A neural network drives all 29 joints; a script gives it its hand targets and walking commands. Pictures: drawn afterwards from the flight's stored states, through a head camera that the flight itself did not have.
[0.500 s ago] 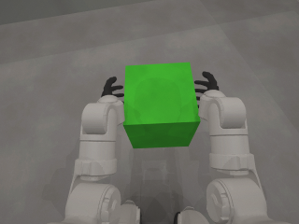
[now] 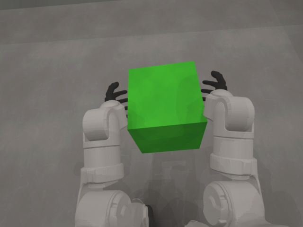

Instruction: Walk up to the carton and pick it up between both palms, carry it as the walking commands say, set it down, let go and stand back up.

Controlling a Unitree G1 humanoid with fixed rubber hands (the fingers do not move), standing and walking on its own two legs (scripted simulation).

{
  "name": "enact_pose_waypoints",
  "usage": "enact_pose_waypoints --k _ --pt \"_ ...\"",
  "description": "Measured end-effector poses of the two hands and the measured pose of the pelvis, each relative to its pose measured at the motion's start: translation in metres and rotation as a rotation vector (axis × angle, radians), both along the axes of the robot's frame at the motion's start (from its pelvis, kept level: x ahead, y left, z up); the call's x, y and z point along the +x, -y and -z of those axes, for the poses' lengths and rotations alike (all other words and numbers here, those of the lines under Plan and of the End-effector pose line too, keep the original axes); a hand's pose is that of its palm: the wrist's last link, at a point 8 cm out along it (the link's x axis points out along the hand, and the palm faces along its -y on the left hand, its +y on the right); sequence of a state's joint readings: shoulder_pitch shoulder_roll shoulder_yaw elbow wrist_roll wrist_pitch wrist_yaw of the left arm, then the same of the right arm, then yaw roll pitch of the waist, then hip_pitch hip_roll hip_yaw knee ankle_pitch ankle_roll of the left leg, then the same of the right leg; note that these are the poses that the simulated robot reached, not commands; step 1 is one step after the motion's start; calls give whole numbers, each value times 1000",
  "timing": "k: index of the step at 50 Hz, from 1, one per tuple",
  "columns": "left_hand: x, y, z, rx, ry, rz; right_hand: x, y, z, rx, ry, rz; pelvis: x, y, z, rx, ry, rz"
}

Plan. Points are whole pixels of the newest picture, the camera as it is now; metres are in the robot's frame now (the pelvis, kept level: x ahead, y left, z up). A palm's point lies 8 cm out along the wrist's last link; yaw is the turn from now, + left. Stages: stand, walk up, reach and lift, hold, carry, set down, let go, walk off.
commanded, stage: carry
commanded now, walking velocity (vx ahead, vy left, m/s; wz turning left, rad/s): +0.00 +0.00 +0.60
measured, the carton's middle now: (165, 111) +0.42 -0.04 -0.01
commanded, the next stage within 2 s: none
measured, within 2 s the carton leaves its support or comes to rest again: neither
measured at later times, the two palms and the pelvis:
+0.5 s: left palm (59, 136) +0.31 +0.19 +0.10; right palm (165, 90) +0.41 -0.04 +0.11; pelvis -0.01 -0.02 +0.00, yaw +18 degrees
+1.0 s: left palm (7, 202) +0.19 +0.27 +0.09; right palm (118, 128) +0.33 +0.07 +0.08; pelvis -0.08 -0.05 +0.00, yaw +31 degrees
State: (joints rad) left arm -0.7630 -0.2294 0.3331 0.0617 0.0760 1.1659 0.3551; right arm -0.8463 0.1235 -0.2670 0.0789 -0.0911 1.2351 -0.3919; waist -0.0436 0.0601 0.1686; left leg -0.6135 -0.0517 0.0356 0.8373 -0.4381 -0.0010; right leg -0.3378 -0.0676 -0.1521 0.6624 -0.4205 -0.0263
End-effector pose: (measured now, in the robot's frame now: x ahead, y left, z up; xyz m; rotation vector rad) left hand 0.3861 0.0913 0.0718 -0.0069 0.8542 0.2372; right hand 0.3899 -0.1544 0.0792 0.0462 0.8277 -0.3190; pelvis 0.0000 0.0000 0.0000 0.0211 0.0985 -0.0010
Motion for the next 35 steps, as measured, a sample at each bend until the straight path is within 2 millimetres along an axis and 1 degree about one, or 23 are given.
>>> enact_pose_waypoints --k 2,5,7,10,15,17,19,23,27,30,32,35 --pt "-6 0 -2 -15 2 -11 -1 0 -8 -8 4 -4 1 1 0 2 13 -23" --pt "-7 -7 -10 -34 33 -24 4 -8 -23 -29 34 -22 6 -2 3 -1 16 -37" --pt "-4 -16 -16 -39 60 -32 11 -18 -33 -46 61 -43 11 -5 8 -5 14 -57" --pt "-3 -37 -24 -24 73 -52 19 -39 -42 -69 73 -99 14 -7 8 25 11 -70" --pt "-17 -71 -35 37 35 -112 21 -74 -37 -50 40 -205 11 -3 -1 -4 9 -100" --pt "-25 -81 -39 62 19 -150 22 -86 -34 -40 28 -257 7 3 -2 -12 15 -143" --pt "-34 -88 -41 80 19 -197 25 -96 -32 -29 33 -311 2 10 1 -8 21 -188" --pt "-60 -96 -38 87 28 -304 24 -112 -28 -6 46 -400 -8 22 2 -10 55 -279" --pt "-84 -105 -27 34 -8 -362 12 -125 -27 -43 9 -444 -11 25 -1 0 51 -335" --pt "-95 -116 -19 -18 -9 -367 2 -139 -32 -93 6 -447 -17 22 2 -2 47 -366" --pt "-101 -127 -15 -31 6 -364 -1 -151 -35 -109 21 -449 -21 16 8 -14 44 -389" --pt "-113 -146 -10 -26 7 -370 -9 -173 -33 -121 25 -474 -30 11 8 10 31 -402"
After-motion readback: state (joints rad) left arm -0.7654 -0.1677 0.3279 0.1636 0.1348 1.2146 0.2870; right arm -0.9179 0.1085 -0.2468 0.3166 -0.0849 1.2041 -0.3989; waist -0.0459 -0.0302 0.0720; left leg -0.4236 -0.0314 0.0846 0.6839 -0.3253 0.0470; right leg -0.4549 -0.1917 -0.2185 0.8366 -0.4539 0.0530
